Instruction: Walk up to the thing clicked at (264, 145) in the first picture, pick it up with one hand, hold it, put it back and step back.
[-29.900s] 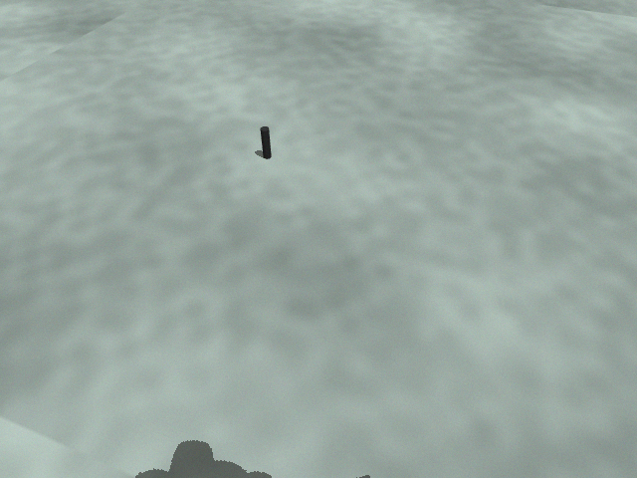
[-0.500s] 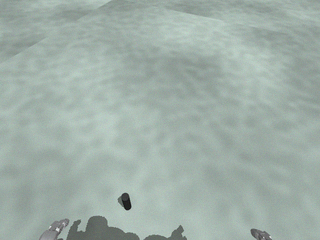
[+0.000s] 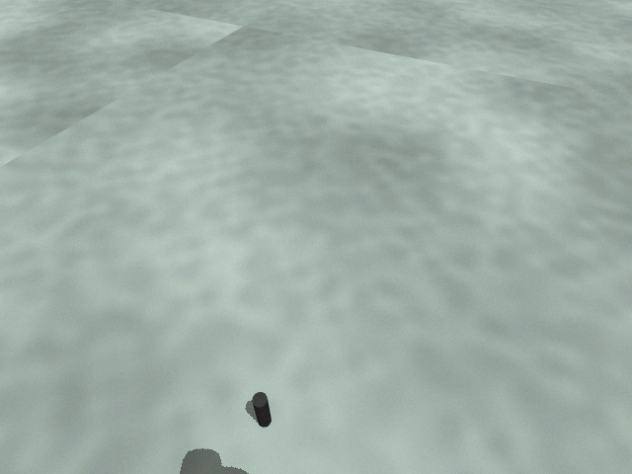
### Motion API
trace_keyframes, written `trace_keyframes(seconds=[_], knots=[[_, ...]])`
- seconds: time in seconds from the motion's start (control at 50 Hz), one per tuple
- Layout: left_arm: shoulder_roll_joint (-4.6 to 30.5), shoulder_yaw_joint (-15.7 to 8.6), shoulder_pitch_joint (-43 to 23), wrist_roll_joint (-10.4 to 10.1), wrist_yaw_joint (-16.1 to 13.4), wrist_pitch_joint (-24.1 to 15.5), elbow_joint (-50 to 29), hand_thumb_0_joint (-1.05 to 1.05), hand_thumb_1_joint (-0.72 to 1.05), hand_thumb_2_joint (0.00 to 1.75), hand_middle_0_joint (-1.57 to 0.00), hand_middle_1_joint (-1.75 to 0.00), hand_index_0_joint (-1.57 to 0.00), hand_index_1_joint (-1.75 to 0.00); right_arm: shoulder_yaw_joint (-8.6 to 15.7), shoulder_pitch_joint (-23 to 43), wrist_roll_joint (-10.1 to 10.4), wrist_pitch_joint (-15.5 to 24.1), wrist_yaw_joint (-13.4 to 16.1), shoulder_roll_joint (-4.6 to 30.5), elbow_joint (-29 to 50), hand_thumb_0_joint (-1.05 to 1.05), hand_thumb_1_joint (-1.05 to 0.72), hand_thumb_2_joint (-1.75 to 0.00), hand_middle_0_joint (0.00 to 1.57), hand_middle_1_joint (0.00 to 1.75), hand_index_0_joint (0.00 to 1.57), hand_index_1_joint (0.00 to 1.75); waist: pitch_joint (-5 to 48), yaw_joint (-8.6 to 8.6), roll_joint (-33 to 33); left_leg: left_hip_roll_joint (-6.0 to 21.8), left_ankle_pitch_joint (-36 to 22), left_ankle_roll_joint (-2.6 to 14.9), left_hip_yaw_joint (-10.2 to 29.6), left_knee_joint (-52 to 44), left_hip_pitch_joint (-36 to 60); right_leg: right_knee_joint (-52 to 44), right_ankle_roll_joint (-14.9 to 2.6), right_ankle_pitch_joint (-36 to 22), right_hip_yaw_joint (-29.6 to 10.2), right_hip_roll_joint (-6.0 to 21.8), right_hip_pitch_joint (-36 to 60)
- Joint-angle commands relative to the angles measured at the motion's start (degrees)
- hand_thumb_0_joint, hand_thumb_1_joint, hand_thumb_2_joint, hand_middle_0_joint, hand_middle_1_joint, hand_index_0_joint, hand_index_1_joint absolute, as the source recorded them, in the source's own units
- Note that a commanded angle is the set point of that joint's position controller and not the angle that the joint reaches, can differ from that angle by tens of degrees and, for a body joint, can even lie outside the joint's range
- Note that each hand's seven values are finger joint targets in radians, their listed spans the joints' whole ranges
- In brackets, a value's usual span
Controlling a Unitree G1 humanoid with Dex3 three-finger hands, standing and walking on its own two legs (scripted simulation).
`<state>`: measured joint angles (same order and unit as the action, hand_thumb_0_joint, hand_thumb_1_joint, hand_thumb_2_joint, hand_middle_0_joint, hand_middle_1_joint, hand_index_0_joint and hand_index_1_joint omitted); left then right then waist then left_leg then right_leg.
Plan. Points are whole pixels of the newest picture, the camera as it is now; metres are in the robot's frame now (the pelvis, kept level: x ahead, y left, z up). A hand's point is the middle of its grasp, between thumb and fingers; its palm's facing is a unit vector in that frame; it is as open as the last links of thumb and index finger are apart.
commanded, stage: stand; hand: left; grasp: from the side
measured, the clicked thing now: (262, 410) +0.43 +0.16 -0.69
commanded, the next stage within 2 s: step back in 1.40 s
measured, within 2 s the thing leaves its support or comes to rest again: neither
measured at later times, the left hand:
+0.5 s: hand out of the picture +0.06 +0.23 -0.16, palm faces -0.01 -0.94 -0.34, open 7.4 cm
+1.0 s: hand out of the picture +0.09 +0.23 -0.15, palm faces +0.00 -0.94 -0.34, open 7.4 cm
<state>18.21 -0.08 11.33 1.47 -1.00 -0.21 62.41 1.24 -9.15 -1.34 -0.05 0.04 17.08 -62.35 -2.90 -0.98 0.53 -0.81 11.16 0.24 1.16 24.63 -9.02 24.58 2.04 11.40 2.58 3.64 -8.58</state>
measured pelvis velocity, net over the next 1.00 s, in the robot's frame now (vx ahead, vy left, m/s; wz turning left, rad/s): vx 0.03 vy -0.02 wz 0.00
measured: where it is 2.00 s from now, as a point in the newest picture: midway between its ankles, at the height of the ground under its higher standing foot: outside the picture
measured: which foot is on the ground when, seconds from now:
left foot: down 0.00-1.00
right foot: down 0.00-1.00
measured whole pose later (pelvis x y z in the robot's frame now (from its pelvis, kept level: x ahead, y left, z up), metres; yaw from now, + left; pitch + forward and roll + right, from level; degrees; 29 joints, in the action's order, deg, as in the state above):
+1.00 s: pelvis +0.03 -0.02 +0.01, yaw +0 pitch -2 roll +0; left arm 18.5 -0.5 6.0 0.7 -0.3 -0.6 66.6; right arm 0.7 -6.3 -0.8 0.4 0.2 19.3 -66.2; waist -3.0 -0.4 0.7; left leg 0.8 9.6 -1.3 1.5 17.7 -5.8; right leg 18.7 0.8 10.5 3.1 2.0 -5.9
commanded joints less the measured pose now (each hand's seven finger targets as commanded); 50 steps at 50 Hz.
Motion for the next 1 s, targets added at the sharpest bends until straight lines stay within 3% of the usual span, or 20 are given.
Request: trace_keyframes(seconds=[0.0,0.08,0.14,0.16,0.24,0.34,0.38,0.44,0.54,0.68,0.86,0.92,0.98], knots=[[11.6,-2.2,-3.1,0.1,-0.6,-1.6,-2.5,0.00,0.90,0.90,-0.20,-0.30,-0.20,-0.30,2.2,2.0,0.1,1.0,0.7,11.7,2.5,0.00,-0.90,-0.90,0.20,0.30,0.20,0.30,-0.3,0.88,-0.5,5.6,3.6,1.17,6.9,-7.8,-2.8,-7.1,-2.45,5.5,-5.1,3.4,-0.8],[11.9,-2.2,-3.6,0.1,-0.6,-1.4,-1.5,0.00,0.90,0.90,-0.20,-0.30,-0.20,-0.30,2.2,2.2,0.0,0.6,0.6,11.9,1.6,0.00,-0.90,-0.90,0.20,0.30,0.20,0.30,-1.6,0.88,-0.5,5.5,6.5,1.12,6.7,-8.2,-3.6,-8.3,-2.41,9.7,-5.5,3.5,-2.1],[12.1,-2.1,-3.7,0.0,-0.6,-1.7,-1.2,0.00,0.90,0.90,-0.20,-0.30,-0.20,-0.30,2.0,2.3,0.2,0.7,0.5,11.4,1.2,0.00,-0.90,-0.90,0.20,0.30,0.20,0.30,0.1,0.61,-1.3,5.5,1.5,1.27,6.0,-7.1,-2.3,-9.0,-2.65,7.5,-6.2,4.3,-0.4],[12.4,-2.2,-3.7,0.0,-0.6,-1.6,-0.9,0.00,0.90,0.90,-0.20,-0.30,-0.20,-0.30,2.0,2.3,0.2,0.7,0.4,11.3,1.0,0.00,-0.90,-0.90,0.20,0.30,0.20,0.30,-0.5,0.74,-1.6,5.2,2.7,0.98,6.0,-7.3,-2.1,-9.3,-2.50,9.3,-6.0,3.9,-1.9],[12.1,-2.1,-4.4,-0.2,-0.6,-1.6,-0.5,0.00,0.90,0.90,-0.20,-0.30,-0.20,-0.30,1.9,2.6,0.2,0.8,0.5,11.8,0.7,0.00,-0.90,-0.90,0.20,0.30,0.20,0.30,0.7,0.62,-0.4,5.9,0.8,1.27,6.0,-7.3,-1.9,-8.6,-2.57,5.1,-5.8,4.2,0.2],[12.3,-2.2,-4.4,-0.2,-0.4,-1.3,0.4,0.00,0.90,0.90,-0.20,-0.30,-0.20,-0.30,1.7,3.2,0.3,0.8,0.6,12.5,0.4,0.00,-0.90,-0.90,0.20,0.30,0.20,0.30,-0.7,0.28,0.3,6.3,2.7,1.08,6.5,-8.7,-2.9,-8.2,-2.61,6.0,-5.3,3.7,-0.3],[12.5,-2.2,-4.7,-0.2,-0.4,-1.5,0.4,0.00,0.90,0.90,-0.20,-0.30,-0.20,-0.30,1.6,2.9,0.4,0.8,0.6,12.3,0.2,0.00,-0.90,-0.90,0.20,0.30,0.20,0.30,0.2,0.34,-1.5,6.1,-0.1,1.02,6.0,-8.3,-2.5,-9.0,-2.68,5.5,-5.7,4.0,0.4],[12.0,-2.2,-5.1,-0.5,-0.3,-1.7,0.5,0.00,0.90,0.90,-0.20,-0.30,-0.20,-0.30,1.5,2.9,0.3,1.2,0.7,12.6,-0.2,0.00,-0.90,-0.90,0.20,0.30,0.20,0.30,2.7,0.40,0.5,6.7,-5.0,1.04,5.5,-7.5,0.3,-8.2,-2.74,-1.5,-5.7,4.3,2.2],[12.3,-2.4,-6.1,-0.6,-0.3,-1.7,0.7,0.00,0.90,0.90,-0.20,-0.30,-0.20,-0.30,1.3,3.5,0.4,1.3,1.0,12.9,-0.4,0.00,-0.90,-0.90,0.20,0.30,0.20,0.30,3.9,0.40,-0.4,7.0,-9.2,0.74,5.1,-8.2,1.2,-7.5,-2.62,-7.1,-5.1,4.3,4.1],[12.1,-2.3,-6.6,-0.4,-0.2,-1.5,1.0,0.00,0.90,0.90,-0.20,-0.30,-0.20,-0.30,1.3,3.9,0.5,1.0,0.9,13.0,-0.8,0.00,-0.90,-0.90,0.20,0.30,0.20,0.30,0.7,0.49,-0.8,7.0,-4.3,0.58,5.4,-9.6,-0.7,-9.4,-2.21,-0.5,-4.9,4.0,2.6],[12.0,-2.5,-7.0,-0.8,-0.1,-1.8,0.7,0.00,0.90,0.90,-0.20,-0.30,-0.20,-0.30,1.3,4.7,0.5,1.5,0.9,13.3,-0.7,0.00,-0.90,-0.90,0.20,0.30,0.20,0.30,4.1,0.55,0.2,7.5,-10.9,0.40,4.9,-9.1,2.0,-8.5,-2.36,-8.8,-4.8,4.5,5.2],[12.3,-2.5,-7.1,-0.7,0.0,-1.7,0.9,0.00,0.90,0.90,-0.20,-0.30,-0.20,-0.30,1.2,4.5,0.5,1.4,0.9,13.3,-0.8,0.00,-0.90,-0.90,0.20,0.30,0.20,0.30,3.4,0.64,-0.7,7.3,-8.1,0.22,4.9,-9.6,1.3,-9.1,-2.26,-6.0,-4.7,4.3,4.5],[12.4,-2.6,-7.5,-0.7,0.0,-1.6,0.7,0.00,0.90,0.90,-0.20,-0.30,-0.20,-0.30,1.2,4.9,0.5,1.5,1.0,13.6,-0.6,0.00,-0.90,-0.90,0.20,0.30,0.20,0.30,4.3,0.64,-0.4,7.6,-11.3,0.24,4.7,-9.4,2.7,-8.4,-2.58,-9.0,-4.5,4.5,4.9]])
